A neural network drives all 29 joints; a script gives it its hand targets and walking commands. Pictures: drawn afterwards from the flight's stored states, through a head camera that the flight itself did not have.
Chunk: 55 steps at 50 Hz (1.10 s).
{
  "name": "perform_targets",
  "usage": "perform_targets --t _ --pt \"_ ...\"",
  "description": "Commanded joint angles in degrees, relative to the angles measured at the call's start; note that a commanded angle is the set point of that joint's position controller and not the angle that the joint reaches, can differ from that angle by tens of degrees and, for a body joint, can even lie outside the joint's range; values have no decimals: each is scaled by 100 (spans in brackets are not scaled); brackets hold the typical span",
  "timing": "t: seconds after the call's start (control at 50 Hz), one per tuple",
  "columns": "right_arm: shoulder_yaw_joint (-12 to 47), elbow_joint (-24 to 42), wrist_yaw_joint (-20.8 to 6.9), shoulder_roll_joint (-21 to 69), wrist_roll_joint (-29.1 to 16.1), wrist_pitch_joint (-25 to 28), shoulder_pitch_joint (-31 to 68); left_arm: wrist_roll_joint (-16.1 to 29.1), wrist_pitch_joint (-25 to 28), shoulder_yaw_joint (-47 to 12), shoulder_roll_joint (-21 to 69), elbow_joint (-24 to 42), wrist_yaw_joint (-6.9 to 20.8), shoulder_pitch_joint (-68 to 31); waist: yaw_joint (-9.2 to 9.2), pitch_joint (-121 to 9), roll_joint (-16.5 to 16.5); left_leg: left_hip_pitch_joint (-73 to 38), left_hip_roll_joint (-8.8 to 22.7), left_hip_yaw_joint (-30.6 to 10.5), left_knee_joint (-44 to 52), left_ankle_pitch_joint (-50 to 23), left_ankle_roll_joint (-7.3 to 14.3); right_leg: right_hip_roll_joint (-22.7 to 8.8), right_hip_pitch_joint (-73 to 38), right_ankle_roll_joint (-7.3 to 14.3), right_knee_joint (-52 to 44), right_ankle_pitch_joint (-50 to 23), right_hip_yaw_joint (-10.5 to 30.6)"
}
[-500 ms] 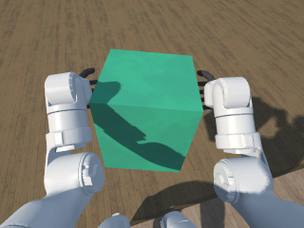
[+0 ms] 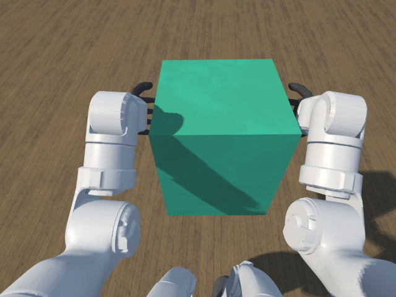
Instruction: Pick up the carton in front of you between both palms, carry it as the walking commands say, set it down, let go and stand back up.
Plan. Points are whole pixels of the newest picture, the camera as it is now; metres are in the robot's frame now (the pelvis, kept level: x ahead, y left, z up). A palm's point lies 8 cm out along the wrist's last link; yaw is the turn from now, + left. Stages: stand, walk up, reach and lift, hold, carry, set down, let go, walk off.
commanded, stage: carry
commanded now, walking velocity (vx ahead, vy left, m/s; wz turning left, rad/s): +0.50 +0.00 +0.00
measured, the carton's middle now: (216, 142) +0.38 +0.05 +0.08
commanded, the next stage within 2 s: none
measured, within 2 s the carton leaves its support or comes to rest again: neither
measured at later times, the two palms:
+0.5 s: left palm out of the picture +0.68 +0.19 +0.23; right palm (306, 11) +0.66 -0.11 +0.23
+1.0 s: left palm out of the picture +0.88 +0.15 +0.16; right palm (304, 6) +0.89 -0.15 +0.16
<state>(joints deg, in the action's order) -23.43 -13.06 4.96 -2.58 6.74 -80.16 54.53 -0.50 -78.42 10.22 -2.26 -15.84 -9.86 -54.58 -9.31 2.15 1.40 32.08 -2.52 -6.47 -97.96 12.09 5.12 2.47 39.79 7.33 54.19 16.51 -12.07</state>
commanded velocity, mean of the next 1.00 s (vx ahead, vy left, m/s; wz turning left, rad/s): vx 0.45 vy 0.00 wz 0.00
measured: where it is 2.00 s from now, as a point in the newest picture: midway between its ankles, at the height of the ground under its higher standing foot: (215, 179)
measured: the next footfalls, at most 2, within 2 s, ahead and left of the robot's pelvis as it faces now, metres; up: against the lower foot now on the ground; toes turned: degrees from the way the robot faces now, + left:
left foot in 0.40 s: +0.41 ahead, +0.14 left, +0.00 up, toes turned +7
right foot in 0.84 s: +0.69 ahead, -0.09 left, +0.00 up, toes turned -9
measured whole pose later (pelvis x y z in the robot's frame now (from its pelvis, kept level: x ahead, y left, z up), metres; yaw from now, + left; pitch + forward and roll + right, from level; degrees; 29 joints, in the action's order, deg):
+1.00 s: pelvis +0.59 +0.01 +0.09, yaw +1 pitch +5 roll +1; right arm -12.5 9.4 5.4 6.9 5.1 -69.1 19.2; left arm -7.3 -68.3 11.2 9.9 9.9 -6.7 -18.2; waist 0.6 -3.3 0.4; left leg 27.9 2.8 5.0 -53.5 22.9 -1.4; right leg -3.1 16.3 2.0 20.6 9.6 -10.1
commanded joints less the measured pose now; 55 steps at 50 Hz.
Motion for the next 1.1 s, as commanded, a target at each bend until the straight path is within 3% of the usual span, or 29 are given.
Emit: perform_targets --t 0.0,0.02,0.04,0.1,0.16,0.28,0.32,0.34,0.36,0.38,0.4,0.42,0.46,0.48,0.52,0.58,0.64,0.74,0.78,0.8,0.82,0.84,0.86,0.9,0.92,0.94,1.0,1.04,1.08 --pt "2804 654 -934 5532 -1862 170 4393 3276 295 -2899 7298 1769 1630 -5854 566 -3471 -246 1514 383 -217 -387 844 194 -1665 -3608 890 -2389 -432 3911" --pt "2897 708 -911 5523 -1872 168 4340 3231 277 -2850 7248 1795 1611 -5749 508 -3392 -51 1641 367 45 139 1556 186 -1736 -3639 980 -2485 -417 3686" --pt "2976 684 -897 5526 -1904 161 4271 3136 248 -2797 7191 1774 1590 -5647 451 -3428 131 1691 494 155 702 1494 179 -1740 -3728 946 -2497 -873 3480" --pt "3195 547 -877 5560 -2002 101 4037 2908 124 -2696 6856 1551 1539 -5257 589 -3314 -305 1970 813 416 1869 359 76 -1708 -4002 939 -2778 -1393 2830" --pt "3304 281 -896 5647 -2110 11 3933 2510 3 -2423 6513 926 1547 -4638 576 -3111 -506 1577 897 673 3561 -332 -80 -1539 -3938 778 -3075 -1587 2098" --pt "3248 -639 -1083 6174 -2443 59 4053 1909 13 -1777 6109 -160 1590 -3970 417 -2408 -1104 702 341 1575 6134 -731 -236 -1165 -4182 321 -3113 -2744 1254" --pt "3142 -908 -1129 6321 -2499 150 4066 1804 104 -1614 6041 -346 1605 -3845 543 -2362 -1264 108 80 1779 6810 -676 -190 -1179 -4364 90 -2665 -3938 1080" --pt "3103 -985 -1135 6392 -2535 214 4065 1795 149 -1570 6015 -351 1602 -3894 740 -2569 -1117 -803 -61 1911 7266 -893 -163 -1070 -4200 -110 -2005 -4320 776" --pt "3024 -1086 -1130 6406 -2526 282 3966 1775 184 -1536 5982 -384 1593 -3908 981 -2915 -856 -2009 130 1762 7310 -1049 -72 -962 -3634 -335 -1218 -3833 543" --pt "2935 -1105 -1119 6335 -2505 329 3821 1772 205 -1514 5946 -443 1593 -3892 1225 -3331 -254 -3394 1308 305 7246 -1000 46 -949 -2430 -606 -112 -1941 526" --pt "2895 -977 -1069 6175 -2430 419 3986 1764 213 -1481 6172 -486 1591 -3981 1081 -3613 1251 -4765 2564 -2151 7415 -1361 927 -202 -530 -772 1102 232 780" --pt "2880 -823 -1062 6268 -2478 471 3872 1743 235 -1533 6196 -400 1594 -4074 1142 -3398 1270 -4755 2574 -2718 7781 -1124 1157 -60 322 -680 1832 1214 1107" --pt "3102 -244 -1083 6498 -2629 578 4147 1878 307 -1735 6566 -281 1600 -4087 1089 -3108 200 -4219 2355 -1849 7858 -892 855 -521 519 -578 1886 765 1339" --pt "3234 95 -1087 6617 -2723 637 4316 1963 354 -1855 6711 -131 1600 -4039 1072 -2959 118 -3782 2234 -1353 8044 -830 682 -706 342 -593 1528 420 1379" --pt "3429 570 -1069 6776 -2831 728 4382 2138 448 -2111 6977 265 1569 -4062 1045 -3034 480 -3532 1939 -614 8259 -509 466 -745 -10 -660 958 89 1253" --pt "3688 874 -1049 6854 -2819 792 3936 2245 567 -2476 7142 747 1461 -3853 1051 -3167 648 -3741 1825 -46 8447 -630 524 -758 -58 -851 22 -106 1032" --pt "3884 918 -1079 6912 -2667 821 3183 2171 639 -2742 7215 948 1430 -3209 1033 -3084 633 -4075 1667 447 8354 -1676 449 -700 -235 -923 -1264 -536 730" --pt "4310 1311 -1149 6882 -2373 931 2096 2110 747 -3277 7332 1451 1568 -2357 1072 -2904 862 -4420 1470 1071 7887 -3026 134 -377 -1027 -796 -2904 -1392 280" --pt "4531 1567 -1162 6859 -2262 965 1576 2053 771 -3429 7298 1694 1642 -1844 1002 -3084 655 -4031 1303 1468 7072 -3219 -112 -276 -2365 -694 -3729 -1868 -10" --pt "4649 1655 -1172 6810 -2206 976 1216 1988 781 -3472 7240 1776 1682 -1535 986 -3311 480 -3217 1178 1584 6424 -2921 -296 -504 -3611 -545 -3591 -1829 179" --pt "4767 1754 -1198 6723 -2207 963 1006 1894 787 -3457 7146 1761 1717 -1015 832 -3674 -198 -2094 1096 1543 5370 -1288 -477 -1485 -4884 -303 -3267 -1942 1334" --pt "4922 1807 -1236 6959 -2305 905 886 1642 846 -3446 6842 1722 1705 -686 755 -4052 -1606 -147 504 1445 4144 220 -669 -2558 -6567 545 -3120 -2281 3181" --pt "5062 1944 -1289 6943 -2364 921 714 1596 890 -3517 6887 1827 1710 -337 755 -3798 -2017 1049 279 1128 3504 1744 -626 -2670 -6802 807 -3397 -2522 3724" --pt "5355 2301 -1381 7097 -2504 1037 585 1576 968 -3727 6944 2526 1749 -245 762 -3366 -863 1422 691 736 3327 1627 -543 -2579 -6296 501 -3437 -3003 2964" --pt "5491 2490 -1405 7137 -2551 1093 452 1580 1008 -3863 6949 2861 1762 -205 766 -3077 -606 1224 809 752 3822 1352 -559 -2452 -5807 258 -3606 -3087 2519" --pt "5609 2655 -1410 7148 -2582 1144 247 1589 1037 -3977 6896 3169 1772 -117 792 -2970 -660 875 846 796 4414 1149 -617 -2270 -5422 76 -3747 -3107 2049" --pt "5790 3132 -1337 6894 -2454 1258 -542 1654 1067 -4231 6797 3537 1865 692 853 -2894 -1006 160 529 1267 5364 638 -759 -1843 -4915 -37 -3614 -4026 1026" --pt "5869 3512 -1282 6625 -2357 1239 -997 1680 1058 -4256 6620 3651 1933 1317 867 -2782 -1179 -266 390 1467 6144 -21 -739 -1679 -4644 -139 -3501 -4612 593" --pt "5874 3617 -1294 6478 -2295 1151 -1439 1625 1001 -4222 6409 3655 1960 1827 824 -2662 -1256 -769 308 1637 6758 -789 -733 -1539 -4351 -254 -3389 -4593 336"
